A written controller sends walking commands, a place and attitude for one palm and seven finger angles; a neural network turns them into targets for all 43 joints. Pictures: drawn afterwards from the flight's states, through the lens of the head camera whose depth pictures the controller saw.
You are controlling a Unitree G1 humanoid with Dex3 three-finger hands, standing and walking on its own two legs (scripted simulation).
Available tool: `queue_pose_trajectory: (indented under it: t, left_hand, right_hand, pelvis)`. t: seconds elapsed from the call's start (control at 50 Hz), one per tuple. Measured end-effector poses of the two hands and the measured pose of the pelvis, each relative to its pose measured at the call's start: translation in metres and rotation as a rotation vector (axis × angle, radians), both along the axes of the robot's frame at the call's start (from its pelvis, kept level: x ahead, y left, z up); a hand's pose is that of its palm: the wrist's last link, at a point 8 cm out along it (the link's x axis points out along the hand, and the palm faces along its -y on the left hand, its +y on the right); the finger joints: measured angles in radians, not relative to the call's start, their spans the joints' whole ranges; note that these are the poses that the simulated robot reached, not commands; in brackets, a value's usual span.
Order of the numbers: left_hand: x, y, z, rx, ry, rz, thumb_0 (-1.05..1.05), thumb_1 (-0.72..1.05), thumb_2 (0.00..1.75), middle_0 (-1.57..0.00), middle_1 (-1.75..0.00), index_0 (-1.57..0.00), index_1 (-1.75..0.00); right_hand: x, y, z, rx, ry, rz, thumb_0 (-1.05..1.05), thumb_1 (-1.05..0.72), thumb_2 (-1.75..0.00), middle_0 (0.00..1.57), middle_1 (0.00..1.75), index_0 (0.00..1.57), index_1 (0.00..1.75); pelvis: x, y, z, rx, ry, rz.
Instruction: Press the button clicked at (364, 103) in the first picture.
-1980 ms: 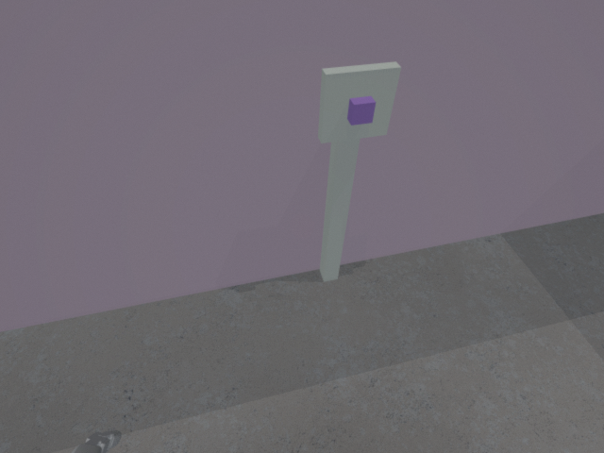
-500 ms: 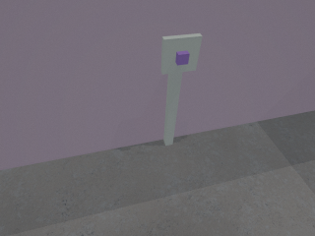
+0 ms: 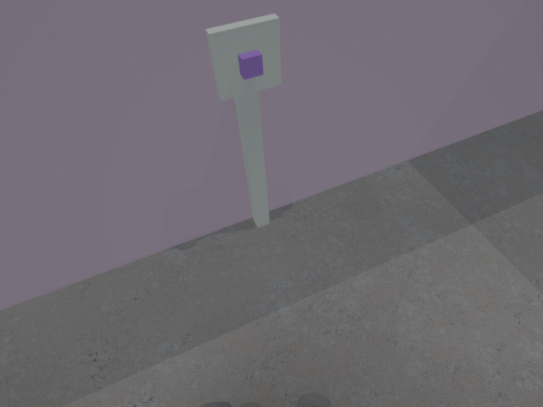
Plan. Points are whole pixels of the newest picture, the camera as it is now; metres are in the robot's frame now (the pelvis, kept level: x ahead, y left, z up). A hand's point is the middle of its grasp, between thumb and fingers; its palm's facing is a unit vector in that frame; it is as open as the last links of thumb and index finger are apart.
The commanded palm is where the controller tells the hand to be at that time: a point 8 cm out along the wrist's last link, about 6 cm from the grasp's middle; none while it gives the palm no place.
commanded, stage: walk to a spot facing it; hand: left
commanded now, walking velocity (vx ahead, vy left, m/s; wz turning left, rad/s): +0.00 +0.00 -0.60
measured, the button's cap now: (250, 64) +0.87 +0.14 +0.04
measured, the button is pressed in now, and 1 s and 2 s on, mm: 0 0 0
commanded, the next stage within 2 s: none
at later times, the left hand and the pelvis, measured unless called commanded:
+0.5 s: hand out of the picture +0.08 +0.24 -0.15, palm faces -0.16 -0.96 -0.25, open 7.4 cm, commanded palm none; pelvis -0.01 +0.04 +0.02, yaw -15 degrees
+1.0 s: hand (178, 393) +0.15 +0.18 -0.14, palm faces -0.57 -0.80 -0.18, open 7.4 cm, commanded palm none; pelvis -0.04 +0.08 +0.02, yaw -36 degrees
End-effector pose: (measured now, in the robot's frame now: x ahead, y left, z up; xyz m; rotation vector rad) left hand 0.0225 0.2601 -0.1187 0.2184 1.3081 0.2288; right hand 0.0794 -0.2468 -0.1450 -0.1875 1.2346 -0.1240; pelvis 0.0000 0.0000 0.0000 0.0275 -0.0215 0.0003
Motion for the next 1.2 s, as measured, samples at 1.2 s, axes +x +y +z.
queue_pose_trajectory:
  t: [1.2]
  left_hand:
    - [0.172,-0.098,0.017,-0.112,-0.155,-0.792,0.01,0.91,0.9,-0.2,-0.3,-0.2,-0.3]
  right_hand:
    - [-0.297,0.098,0.022,0.033,0.165,-0.84,0.01,-0.91,-0.9,0.2,0.3,0.2,0.29]
  pelvis:
    - [-0.027,0.033,0.017,-0.035,0.042,-0.729]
